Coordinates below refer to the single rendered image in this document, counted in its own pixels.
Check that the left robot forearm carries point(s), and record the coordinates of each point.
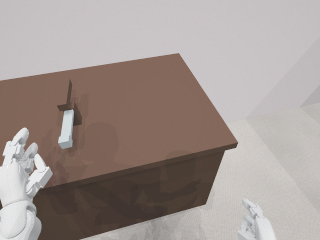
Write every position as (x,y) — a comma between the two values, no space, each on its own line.
(18,221)

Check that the robot left hand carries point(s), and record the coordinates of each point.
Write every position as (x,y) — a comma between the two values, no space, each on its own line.
(16,167)

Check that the tap lever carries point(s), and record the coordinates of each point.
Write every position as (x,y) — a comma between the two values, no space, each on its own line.
(65,140)

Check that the counter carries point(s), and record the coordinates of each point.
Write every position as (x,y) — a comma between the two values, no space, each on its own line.
(147,142)

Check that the robot right hand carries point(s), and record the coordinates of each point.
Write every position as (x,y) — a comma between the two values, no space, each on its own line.
(261,228)

